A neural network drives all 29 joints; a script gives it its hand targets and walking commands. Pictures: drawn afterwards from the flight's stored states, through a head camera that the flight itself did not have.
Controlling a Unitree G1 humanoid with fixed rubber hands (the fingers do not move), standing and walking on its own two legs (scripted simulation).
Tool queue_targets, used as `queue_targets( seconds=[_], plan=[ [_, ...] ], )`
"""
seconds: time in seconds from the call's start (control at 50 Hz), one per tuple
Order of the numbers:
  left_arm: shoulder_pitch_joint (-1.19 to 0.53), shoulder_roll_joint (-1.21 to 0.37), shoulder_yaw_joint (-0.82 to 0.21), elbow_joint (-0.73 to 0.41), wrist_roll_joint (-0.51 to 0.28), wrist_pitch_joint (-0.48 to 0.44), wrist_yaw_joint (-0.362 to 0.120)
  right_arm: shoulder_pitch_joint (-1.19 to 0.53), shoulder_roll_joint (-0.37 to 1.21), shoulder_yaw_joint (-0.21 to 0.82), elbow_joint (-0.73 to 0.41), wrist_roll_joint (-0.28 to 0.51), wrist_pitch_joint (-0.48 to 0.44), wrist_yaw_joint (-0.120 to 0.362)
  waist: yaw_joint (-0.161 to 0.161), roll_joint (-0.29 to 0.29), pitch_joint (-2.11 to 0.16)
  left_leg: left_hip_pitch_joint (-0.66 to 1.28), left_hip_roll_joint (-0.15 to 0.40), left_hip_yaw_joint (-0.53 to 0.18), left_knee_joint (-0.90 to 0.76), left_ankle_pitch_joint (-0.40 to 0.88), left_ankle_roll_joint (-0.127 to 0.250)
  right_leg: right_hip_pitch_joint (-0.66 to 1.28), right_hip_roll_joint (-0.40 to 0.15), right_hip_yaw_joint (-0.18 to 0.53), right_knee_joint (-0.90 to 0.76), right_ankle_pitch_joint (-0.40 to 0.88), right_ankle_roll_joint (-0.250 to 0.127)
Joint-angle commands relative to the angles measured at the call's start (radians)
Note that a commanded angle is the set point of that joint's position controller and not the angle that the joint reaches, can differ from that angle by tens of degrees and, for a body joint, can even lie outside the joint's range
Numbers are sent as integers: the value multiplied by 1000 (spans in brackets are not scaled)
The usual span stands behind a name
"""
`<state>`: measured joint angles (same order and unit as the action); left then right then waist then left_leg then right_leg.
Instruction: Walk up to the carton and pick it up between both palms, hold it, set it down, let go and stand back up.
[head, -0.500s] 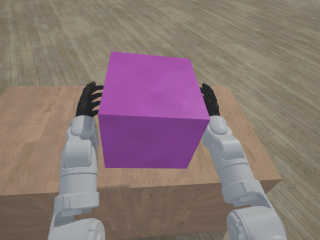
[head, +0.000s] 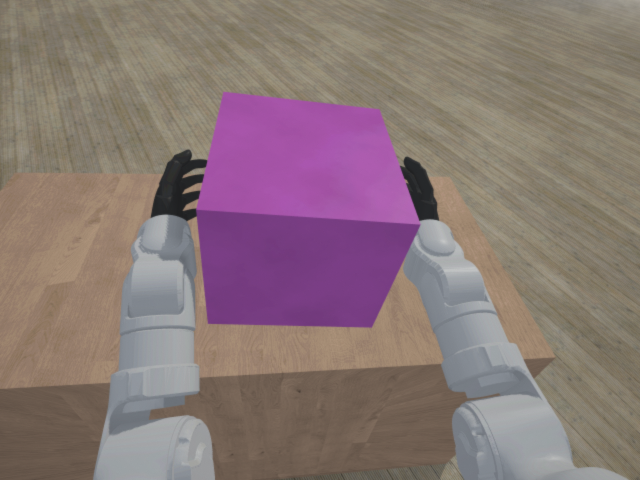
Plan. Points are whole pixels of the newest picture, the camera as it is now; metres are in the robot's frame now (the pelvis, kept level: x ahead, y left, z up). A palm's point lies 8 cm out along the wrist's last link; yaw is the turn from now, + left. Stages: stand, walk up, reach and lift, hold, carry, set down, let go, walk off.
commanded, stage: reach and lift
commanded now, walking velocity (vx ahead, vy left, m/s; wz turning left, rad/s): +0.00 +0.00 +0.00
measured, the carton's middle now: (298, 210) +0.40 +0.00 +0.15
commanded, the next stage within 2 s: hold in 0.02 s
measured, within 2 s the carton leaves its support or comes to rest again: neither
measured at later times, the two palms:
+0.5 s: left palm (157, 218) +0.35 +0.16 +0.18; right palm (414, 213) +0.36 -0.14 +0.18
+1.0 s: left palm (160, 216) +0.35 +0.15 +0.18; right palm (417, 212) +0.36 -0.15 +0.18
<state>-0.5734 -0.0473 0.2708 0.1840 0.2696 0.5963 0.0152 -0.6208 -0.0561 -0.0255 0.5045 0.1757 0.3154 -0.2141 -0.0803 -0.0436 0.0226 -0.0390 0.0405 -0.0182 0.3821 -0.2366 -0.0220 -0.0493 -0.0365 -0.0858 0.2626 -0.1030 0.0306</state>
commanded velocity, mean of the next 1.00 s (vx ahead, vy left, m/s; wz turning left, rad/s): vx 0.00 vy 0.00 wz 0.00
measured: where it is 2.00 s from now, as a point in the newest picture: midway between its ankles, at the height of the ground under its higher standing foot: outside the picture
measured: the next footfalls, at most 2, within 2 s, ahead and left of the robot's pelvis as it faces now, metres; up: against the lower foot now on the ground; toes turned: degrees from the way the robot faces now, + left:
none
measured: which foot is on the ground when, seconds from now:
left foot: down 0.00-1.00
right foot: down 0.00-1.00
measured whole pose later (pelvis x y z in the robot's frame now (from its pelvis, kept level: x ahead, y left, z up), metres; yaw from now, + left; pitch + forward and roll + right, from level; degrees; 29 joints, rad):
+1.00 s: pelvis +0.00 +0.00 +0.00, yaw +1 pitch -8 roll -1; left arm -0.56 -0.06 0.28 0.10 0.30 0.67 -0.01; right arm -0.63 -0.05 -0.02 0.45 0.20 0.36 -0.22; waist -0.08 -0.04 0.04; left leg -0.01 0.04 -0.03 0.38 -0.23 -0.02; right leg -0.02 -0.04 -0.09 0.26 -0.10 0.03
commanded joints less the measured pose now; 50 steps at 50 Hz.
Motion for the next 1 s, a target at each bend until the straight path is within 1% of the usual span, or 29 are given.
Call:
queue_targets(
  seconds=[0.0, 0.04, 0.06, 0.1, 0.12, 0.16, 0.2, 0.24, 0.26, 0.28, 0.3, 0.34, 0.36, 0.4, 0.44, 0.46, 0.48, 0.5, 0.58, 0.6, 0.62, 0.64, 0.66, 0.74, 0.76, 0.8, 0.86, 0.88, 0.98],
  plan=[
    [-678, -625, -541, -115, -162, -38, -139, -812, 624, 395, -334, 76, -94, 116, -14, 80, -423, 31, -89, 18, -37, 371, -48, 195, 108, -4, 15, 154, 2],
    [-652, -608, -526, -90, -154, -28, -142, -809, 623, 392, -333, 75, -88, 112, -9, 70, -394, 18, -94, 20, -38, 361, -38, 205, 106, 0, 9, 158, 1],
    [-636, -615, -532, -117, -150, -24, -143, -778, 618, 398, -334, 78, -84, 111, -16, 77, -402, 37, -93, 17, -30, 401, -44, 216, 107, 0, 12, 188, -2],
    [-646, -610, -547, -162, -162, -24, -140, -773, 635, 424, -372, 103, -82, 106, -12, 80, -435, 44, -97, 17, -18, 431, -44, 231, 105, 5, 18, 217, 3],
    [-632, -597, -525, -119, -140, -15, -142, -781, 613, 407, -344, 93, -75, 107, -13, 75, -391, 33, -98, 16, -27, 398, -41, 220, 107, 0, 14, 190, 1],
    [-628, -588, -505, -112, -131, 0, -147, -803, 623, 412, -355, 96, -68, 109, 3, 50, -362, 7, -99, 20, -46, 349, -28, 226, 106, 2, 6, 150, 3],
    [-644, -596, -521, -157, -146, -2, -150, -811, 638, 421, -388, 102, -70, 108, 3, 41, -392, 10, -100, 23, -43, 361, -27, 237, 106, -3, 9, 166, 4],
    [-634, -604, -535, -164, -151, 3, -146, -790, 636, 420, -387, 109, -64, 102, -3, 71, -396, 21, -99, 20, -38, 391, -34, 233, 104, 8, 10, 186, 1],
    [-653, -605, -548, -183, -161, 0, -145, -791, 636, 417, -387, 106, -61, 104, -11, 72, -404, 24, -98, 20, -34, 380, -36, 223, 107, 5, 11, 178, 2],
    [-647, -587, -532, -158, -155, 10, -147, -816, 636, 424, -400, 106, -57, 101, 1, 62, -395, 5, -104, 23, -37, 362, -26, 234, 101, 6, 10, 177, 7],
    [-645, -572, -515, -139, -141, 15, -152, -802, 627, 409, -362, 94, -48, 101, -2, 60, -366, -7, -105, 26, -52, 310, -20, 232, 99, 5, 2, 143, 4],
    [-676, -576, -511, -141, -144, 13, -153, -816, 641, 395, -359, 88, -50, 105, -3, 61, -364, -21, -105, 32, -64, 252, -19, 217, 95, 4, -1, 82, 2],
    [-669, -578, -503, -135, -137, 14, -154, -815, 646, 396, -353, 85, -51, 107, 4, 55, -360, -28, -103, 32, -67, 255, -15, 220, 98, 1, 0, 84, -2],
    [-668, -597, -531, -134, -151, 17, -152, -838, 631, 389, -369, 94, -54, 108, -6, 84, -378, -18, -100, 28, -59, 296, -31, 216, 101, 2, 4, 105, -4],
    [-680, -588, -518, -156, -148, 16, -155, -820, 643, 399, -361, 91, -47, 107, -5, 62, -386, -11, -100, 28, -59, 299, -24, 228, 102, -2, 7, 113, -2],
    [-683, -589, -509, -145, -140, 19, -155, -808, 631, 383, -328, 91, -40, 108, -6, 78, -374, -11, -97, 28, -64, 296, -30, 217, 102, 2, 7, 102, -5],
    [-666, -586, -502, -116, -139, 24, -158, -813, 624, 373, -330, 82, -42, 107, -12, 70, -361, -23, -101, 30, -67, 270, -26, 222, 99, 2, 2, 95, -5],
    [-675, -587, -505, -132, -140, 25, -160, -827, 641, 383, -345, 86, -43, 106, -7, 68, -366, -23, -101, 31, -66, 274, -24, 228, 99, 2, 3, 100, -2],
    [-692, -592, -506, -133, -146, 21, -166, -815, 632, 368, -322, 85, -43, 108, -21, 72, -380, -18, -96, 26, -62, 284, -32, 228, 103, 1, 7, 99, -7],
    [-674, -585, -510, -146, -145, 21, -166, -809, 633, 378, -343, 83, -45, 105, -16, 63, -386, -9, -98, 26, -53, 316, -27, 239, 104, 0, 8, 129, -7],
    [-671, -587, -508, -132, -137, 27, -167, -815, 620, 372, -334, 86, -45, 106, -20, 82, -383, -8, -99, 28, -57, 308, -34, 237, 102, -3, 6, 113, -6],
    [-680, -578, -499, -124, -130, 28, -168, -834, 631, 380, -335, 91, -42, 108, -7, 66, -369, -14, -101, 27, -58, 303, -26, 235, 104, -5, 5, 105, -4],
    [-677, -572, -487, -118, -121, 31, -168, -820, 629, 375, -323, 90, -41, 109, -3, 74, -349, -20, -100, 27, -61, 297, -25, 227, 102, -1, 2, 95, -7],
    [-668, -597, -516, -138, -137, 28, -163, -839, 626, 385, -371, 101, -49, 109, -14, 83, -401, 12, -99, 26, -49, 333, -35, 231, 106, -5, 6, 120, -7],
    [-676, -594, -519, -169, -141, 25, -160, -839, 638, 401, -389, 110, -51, 108, -2, 79, -405, 11, -100, 19, -42, 375, -32, 241, 107, -3, 10, 145, -7],
    [-673, -584, -517, -172, -139, 25, -157, -830, 635, 406, -383, 115, -44, 107, -6, 75, -408, 14, -102, 17, -37, 384, -31, 248, 106, 0, 14, 160, -4],
    [-649, -569, -488, -139, -119, 37, -167, -807, 624, 394, -357, 98, -35, 105, -2, 60, -362, -5, -103, 26, -59, 320, -22, 248, 104, -6, 3, 115, -4],
    [-667, -576, -501, -166, -131, 30, -164, -827, 633, 398, -381, 105, -43, 108, 5, 64, -378, -9, -103, 26, -58, 329, -22, 248, 104, -6, 7, 119, -3],
    [-667, -565, -508, -174, -132, 30, -166, -814, 634, 412, -392, 105, -40, 99, 0, 62, -389, 2, -107, 24, -49, 352, -22, 253, 102, -1, 10, 151, 0]
  ],
)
